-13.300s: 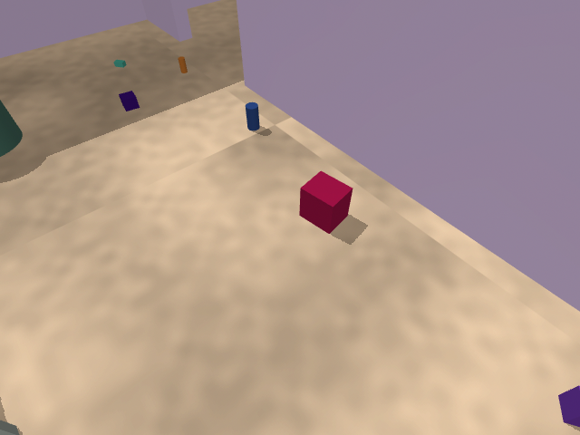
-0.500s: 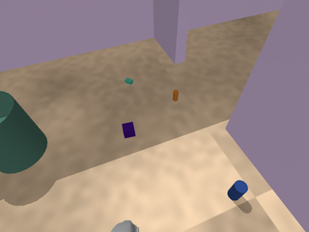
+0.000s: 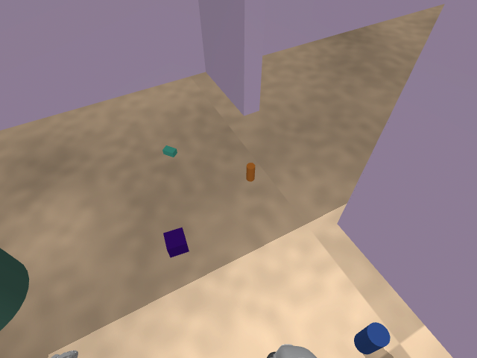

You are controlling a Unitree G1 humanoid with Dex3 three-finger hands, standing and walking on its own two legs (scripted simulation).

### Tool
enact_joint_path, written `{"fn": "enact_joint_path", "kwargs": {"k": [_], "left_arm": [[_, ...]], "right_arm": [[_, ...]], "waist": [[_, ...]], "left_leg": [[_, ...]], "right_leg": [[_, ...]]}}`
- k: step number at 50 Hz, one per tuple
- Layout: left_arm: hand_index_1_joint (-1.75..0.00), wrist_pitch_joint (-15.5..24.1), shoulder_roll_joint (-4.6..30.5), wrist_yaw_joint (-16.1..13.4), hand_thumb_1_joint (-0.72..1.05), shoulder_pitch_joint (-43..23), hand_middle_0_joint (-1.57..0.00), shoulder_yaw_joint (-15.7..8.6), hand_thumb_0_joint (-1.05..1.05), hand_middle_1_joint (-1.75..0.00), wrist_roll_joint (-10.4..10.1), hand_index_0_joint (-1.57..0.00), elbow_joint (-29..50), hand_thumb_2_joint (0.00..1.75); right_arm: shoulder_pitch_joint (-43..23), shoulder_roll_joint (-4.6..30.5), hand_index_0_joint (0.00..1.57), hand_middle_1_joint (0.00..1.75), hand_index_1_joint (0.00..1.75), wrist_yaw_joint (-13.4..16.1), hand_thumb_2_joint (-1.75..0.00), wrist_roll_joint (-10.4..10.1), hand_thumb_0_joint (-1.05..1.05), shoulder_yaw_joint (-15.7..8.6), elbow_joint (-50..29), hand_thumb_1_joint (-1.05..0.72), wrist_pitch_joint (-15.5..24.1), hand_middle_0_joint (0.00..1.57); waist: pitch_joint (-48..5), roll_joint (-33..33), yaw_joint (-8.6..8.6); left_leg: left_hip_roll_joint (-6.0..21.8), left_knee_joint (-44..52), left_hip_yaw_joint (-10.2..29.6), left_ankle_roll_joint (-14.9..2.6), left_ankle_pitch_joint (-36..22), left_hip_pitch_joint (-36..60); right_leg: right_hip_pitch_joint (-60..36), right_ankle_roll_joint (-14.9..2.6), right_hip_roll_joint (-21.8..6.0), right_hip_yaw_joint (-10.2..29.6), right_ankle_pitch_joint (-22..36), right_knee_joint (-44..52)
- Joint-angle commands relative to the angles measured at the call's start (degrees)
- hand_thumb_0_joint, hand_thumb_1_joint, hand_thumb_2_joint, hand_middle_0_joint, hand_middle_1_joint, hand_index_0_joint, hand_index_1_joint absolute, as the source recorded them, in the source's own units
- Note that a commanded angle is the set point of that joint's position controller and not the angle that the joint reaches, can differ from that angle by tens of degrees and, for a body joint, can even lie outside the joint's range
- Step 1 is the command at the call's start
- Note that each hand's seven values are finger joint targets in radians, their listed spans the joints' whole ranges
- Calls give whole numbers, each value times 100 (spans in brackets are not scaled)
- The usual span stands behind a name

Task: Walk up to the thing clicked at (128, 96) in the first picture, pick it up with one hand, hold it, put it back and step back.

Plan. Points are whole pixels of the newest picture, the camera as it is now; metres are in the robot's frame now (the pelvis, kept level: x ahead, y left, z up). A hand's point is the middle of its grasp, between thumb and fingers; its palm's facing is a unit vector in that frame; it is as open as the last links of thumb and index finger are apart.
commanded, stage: walk up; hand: left
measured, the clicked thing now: (176, 242) +0.70 +0.25 -0.72
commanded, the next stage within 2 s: none
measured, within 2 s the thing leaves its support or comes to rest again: neither
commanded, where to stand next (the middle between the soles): +0.30 +0.01 m, yaw +0 degrees
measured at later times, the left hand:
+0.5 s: hand (65, 346) +0.20 +0.33 -0.15, palm faces -0.06 -0.93 -0.35, open 7.4 cm
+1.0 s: hand (113, 264) +0.35 +0.26 -0.14, palm faces -0.05 -0.95 -0.32, open 7.4 cm
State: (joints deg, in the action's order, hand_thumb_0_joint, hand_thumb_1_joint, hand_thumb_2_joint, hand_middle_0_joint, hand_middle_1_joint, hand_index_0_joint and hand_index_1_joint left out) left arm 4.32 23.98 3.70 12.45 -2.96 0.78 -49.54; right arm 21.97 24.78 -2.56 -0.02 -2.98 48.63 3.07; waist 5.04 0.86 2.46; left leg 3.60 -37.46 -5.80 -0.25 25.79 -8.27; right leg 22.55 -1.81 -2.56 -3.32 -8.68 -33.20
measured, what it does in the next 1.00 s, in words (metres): walks ahead: left foot, then right foot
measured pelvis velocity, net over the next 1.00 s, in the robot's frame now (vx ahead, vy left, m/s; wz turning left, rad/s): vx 0.22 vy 0.03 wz -0.01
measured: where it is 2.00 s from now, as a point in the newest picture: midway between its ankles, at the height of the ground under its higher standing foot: (230, 353)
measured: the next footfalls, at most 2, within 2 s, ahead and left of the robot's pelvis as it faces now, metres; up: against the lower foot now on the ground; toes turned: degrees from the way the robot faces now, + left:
left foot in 0.36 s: +0.26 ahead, +0.16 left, +0.00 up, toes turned +2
right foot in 0.74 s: +0.34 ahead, -0.10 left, +0.00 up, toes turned -3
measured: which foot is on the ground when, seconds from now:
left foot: down 0.00-0.00, up 0.02-0.34, down 0.36-1.00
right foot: down 0.00-0.38, up 0.40-0.72, down 0.74-1.00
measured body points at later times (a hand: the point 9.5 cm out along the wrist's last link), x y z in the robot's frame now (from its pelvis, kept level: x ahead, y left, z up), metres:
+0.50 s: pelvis +0.16 +0.05 +0.01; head +0.17 +0.07 +0.45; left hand +0.20 +0.38 -0.12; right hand +0.22 -0.28 -0.08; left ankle +0.20 +0.15 -0.72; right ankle +0.16 -0.10 -0.66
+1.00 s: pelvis +0.22 +0.03 +0.01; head +0.25 +0.02 +0.45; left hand +0.35 +0.31 -0.11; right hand +0.29 -0.27 -0.13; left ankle +0.21 +0.16 -0.72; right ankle +0.30 -0.10 -0.72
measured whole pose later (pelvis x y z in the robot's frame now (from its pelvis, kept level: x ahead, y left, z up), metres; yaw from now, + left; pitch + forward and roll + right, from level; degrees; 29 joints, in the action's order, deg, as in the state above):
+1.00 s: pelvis +0.22 +0.03 +0.01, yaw +0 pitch -2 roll +1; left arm 0.0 19.1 1.2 3.4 0.3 0.2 -56.9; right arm 9.5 20.8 -0.1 -0.2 0.7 58.6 1.5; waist 5.2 0.0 0.2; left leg 1.2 -34.7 -1.8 0.8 19.7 -12.8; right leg 20.5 0.5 -2.8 -1.6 -11.5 -34.1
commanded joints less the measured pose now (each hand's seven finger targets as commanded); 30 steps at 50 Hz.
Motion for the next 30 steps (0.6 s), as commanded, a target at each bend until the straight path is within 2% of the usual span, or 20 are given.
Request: {"fn": "enact_joint_path", "kwargs": {"k": [1,2,3,5,6,7,11,14,16,17,18,19,20,21,22,23,25,26,28,30], "left_arm": [[-30,157,2076,-211,90,1271,-20,-630,0,-30,-52,-20,184,90],[-30,142,1936,-216,90,1003,-20,-585,0,-30,-101,-20,288,90],[-30,140,1786,-236,90,776,-20,-542,0,-30,-135,-20,322,90],[-30,140,1558,-249,90,427,-20,-454,0,-30,-104,-20,384,90],[-30,148,1497,-234,90,353,-20,-433,0,-30,-89,-20,404,90],[-30,153,1487,-220,90,362,-20,-425,0,-30,-58,-20,431,90],[-30,154,1547,-181,90,546,-20,-476,0,-30,-7,-20,509,90],[-30,112,1616,-138,90,392,-20,-456,0,-30,-12,-20,605,90],[-30,56,1524,-127,90,41,-20,-398,0,-30,-6,-20,653,90],[-30,22,1260,-133,90,174,-20,-303,0,-30,31,-20,663,90],[-30,-8,870,-138,90,306,-20,-173,0,-30,19,-20,679,90],[-30,-39,759,-175,90,406,-20,-150,0,-30,-73,-20,678,90],[-30,-70,1356,-263,90,343,-20,-276,0,-30,-11,-20,531,90],[-30,-72,1438,-264,90,441,-20,-255,0,-30,-24,-20,430,90],[-30,-82,1334,-254,90,632,-20,-270,0,-30,-57,-20,254,90],[-30,-89,1334,-244,90,714,-20,-280,0,-30,-69,-20,134,90],[-30,-140,1232,-210,90,893,-20,-275,0,-30,-61,-20,22,90],[-30,-178,1125,-200,90,809,-20,-255,0,-30,-58,-20,23,90],[-30,-242,951,-211,90,589,-20,-221,0,-30,-47,-20,58,90],[-30,-280,819,-243,90,432,-20,-184,0,-30,-72,-20,61,90]], "right_arm": [[-176,1113,20,30,30,128,-90,21,0,-268,-595,-90,89,20],[-341,1342,20,30,30,152,-90,19,0,-342,-492,-90,69,20],[-302,1284,20,30,30,139,-90,-12,0,-329,-394,-90,63,20],[-13,1183,20,30,30,81,-90,-3,0,-315,-181,-90,39,20],[154,1158,20,30,30,33,-90,20,0,-330,-73,-90,25,20],[148,1111,20,30,30,-15,-90,47,0,-340,-42,-90,14,20],[-259,1003,20,30,30,-110,-90,134,0,-354,-173,-90,49,20],[-456,987,20,30,30,-112,-90,126,0,-384,-214,-90,131,20],[104,1029,20,30,30,-60,-90,144,0,-450,-13,-90,203,20],[489,1174,20,30,30,-1,-90,154,0,-519,126,-90,238,20],[905,1512,20,30,30,82,-90,191,0,-611,193,-90,278,20],[873,1975,20,30,30,111,-90,197,0,-682,-16,-90,317,20],[487,2073,20,30,30,101,-90,39,0,-689,-128,-90,294,20],[187,1828,20,30,30,130,-90,17,0,-618,-212,-90,296,20],[22,1590,20,30,30,163,-90,27,0,-519,-270,-90,320,20],[-23,1510,20,30,30,194,-90,36,0,-480,-276,-90,336,20],[-168,1434,20,30,30,225,-90,23,0,-428,-239,-90,350,20],[-182,1367,20,30,30,246,-90,45,0,-399,-273,-90,341,20],[-265,1305,20,30,30,290,-90,54,0,-348,-296,-90,318,20],[-368,1238,20,30,30,322,-90,29,0,-280,-284,-90,275,20]], "waist": [[-887,-1244,-799],[-549,-708,-691],[-259,-550,-607],[-50,-824,-313],[-60,-966,-243],[-70,-1048,-243],[-233,-1077,-428],[-217,-963,-384],[-386,-606,65],[-575,-59,236],[-594,1139,434],[-398,1603,367],[-91,881,229],[25,341,31],[-55,251,-95],[-26,414,-144],[-103,704,-248],[-110,721,-232],[-97,813,-247],[-249,836,-286]], "left_leg": [[-292,-2984,539,-259,589,-3019],[-52,-3157,887,-234,392,-3029],[98,-3040,1015,-221,33,-3011],[295,-2397,937,-162,-310,-2576],[267,-2123,801,-114,-500,-2276],[233,-1800,690,-74,-512,-2134],[184,-664,408,10,-723,-1836],[78,-75,275,-1,-1021,-1272],[-116,427,91,-60,-1395,-128],[-247,501,109,-120,-1010,688],[500,1395,1430,-396,377,1083],[1978,2682,4274,-975,1666,957],[2321,2673,4597,-1458,1693,359],[2056,2448,3817,-1395,811,290],[1724,2273,3060,-1212,-130,303],[1528,2181,2540,-1095,-782,99],[1338,1947,1707,-1114,-2163,-130],[1224,1856,1432,-1090,-2797,-221],[1222,1621,1043,-1149,-3949,-383],[1050,1241,667,-993,-5100,-439]], "right_leg": [[-2694,-1345,-2305,4160,-2512,1928],[-2238,-1536,-2259,3905,-2369,1901],[-1887,-1424,-1973,3223,-1988,1890],[-1180,-1132,-1485,2172,-1686,1934],[-906,-1077,-1270,1732,-1434,1914],[-759,-1093,-1153,1481,-1334,1893],[-746,-1147,-1160,1268,-1712,1816],[-395,-1058,-1188,1166,-1899,1593],[231,-803,-970,836,-2001,823],[723,-663,-730,639,-1981,2],[1389,-394,-259,162,-1812,-1733],[2325,-129,515,138,-2123,-2864],[2173,-161,72,791,-2188,-3277],[2084,-124,-69,951,-1763,-3372],[1866,-90,-143,1014,-1467,-3178],[1616,-57,-259,962,-1290,-2990],[1140,56,-306,717,-1160,-2500],[937,106,-266,631,-1144,-2293],[668,119,-286,434,-971,-1877],[201,59,-205,242,-539,-1334]]}}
